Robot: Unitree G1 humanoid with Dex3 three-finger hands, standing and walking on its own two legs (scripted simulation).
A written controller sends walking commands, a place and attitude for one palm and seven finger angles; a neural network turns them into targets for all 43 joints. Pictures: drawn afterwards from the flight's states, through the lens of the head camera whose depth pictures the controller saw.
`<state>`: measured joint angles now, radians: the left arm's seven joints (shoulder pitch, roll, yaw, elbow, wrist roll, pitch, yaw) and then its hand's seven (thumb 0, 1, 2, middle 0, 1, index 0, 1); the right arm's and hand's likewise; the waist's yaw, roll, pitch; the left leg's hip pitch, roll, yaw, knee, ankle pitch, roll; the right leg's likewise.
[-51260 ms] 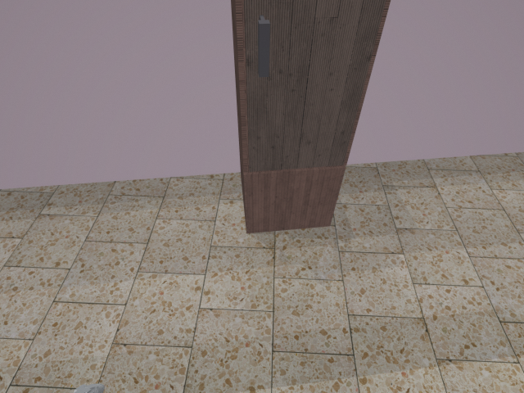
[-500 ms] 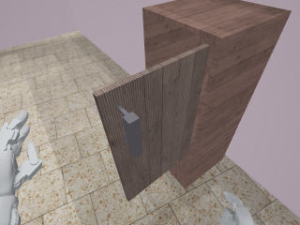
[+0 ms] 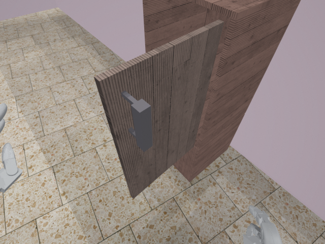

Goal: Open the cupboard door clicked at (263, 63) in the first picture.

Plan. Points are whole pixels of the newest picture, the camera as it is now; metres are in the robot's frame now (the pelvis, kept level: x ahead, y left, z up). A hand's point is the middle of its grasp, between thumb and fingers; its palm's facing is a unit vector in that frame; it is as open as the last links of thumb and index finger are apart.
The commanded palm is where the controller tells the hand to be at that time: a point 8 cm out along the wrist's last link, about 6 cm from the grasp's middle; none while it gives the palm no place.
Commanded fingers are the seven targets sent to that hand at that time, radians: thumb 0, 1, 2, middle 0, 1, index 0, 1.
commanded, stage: step back with the hand held close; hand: left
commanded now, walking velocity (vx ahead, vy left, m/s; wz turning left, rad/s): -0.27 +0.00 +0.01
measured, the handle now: (136, 121) +0.34 +0.08 +0.14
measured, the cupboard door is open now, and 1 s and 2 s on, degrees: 93 93 93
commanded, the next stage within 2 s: stop stepping back and stand still in 0.64 s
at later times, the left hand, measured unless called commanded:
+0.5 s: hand out of the picture +0.13 +0.27 +0.18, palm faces +0.46 -0.77 -0.44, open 7.4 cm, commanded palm +0.06 +0.29 +0.19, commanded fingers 0.00 0.90 0.90 -0.20 -0.30 -0.20 -0.30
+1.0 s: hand out of the picture +0.05 +0.21 +0.16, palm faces +0.28 -0.82 -0.50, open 7.4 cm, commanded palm -0.02 +0.25 +0.19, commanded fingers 0.00 0.90 0.90 -0.20 -0.30 -0.20 -0.30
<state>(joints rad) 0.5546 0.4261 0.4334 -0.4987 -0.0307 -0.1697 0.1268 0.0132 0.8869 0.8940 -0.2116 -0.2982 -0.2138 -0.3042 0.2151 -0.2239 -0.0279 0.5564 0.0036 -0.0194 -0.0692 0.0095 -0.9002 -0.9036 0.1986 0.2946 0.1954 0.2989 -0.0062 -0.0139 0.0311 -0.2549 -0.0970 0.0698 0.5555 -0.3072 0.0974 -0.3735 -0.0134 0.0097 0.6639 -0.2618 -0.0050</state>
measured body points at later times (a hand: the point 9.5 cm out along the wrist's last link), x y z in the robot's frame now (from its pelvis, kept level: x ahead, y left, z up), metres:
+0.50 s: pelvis -0.08 +0.00 +0.01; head -0.05 +0.02 +0.46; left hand +0.10 +0.31 +0.20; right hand +0.09 -0.23 -0.07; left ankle -0.01 +0.06 -0.73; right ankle -0.15 -0.15 -0.67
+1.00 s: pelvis -0.18 -0.03 +0.01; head -0.15 -0.02 +0.45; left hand +0.03 +0.25 +0.18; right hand -0.04 -0.31 -0.07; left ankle -0.16 +0.06 -0.73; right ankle -0.25 -0.14 -0.72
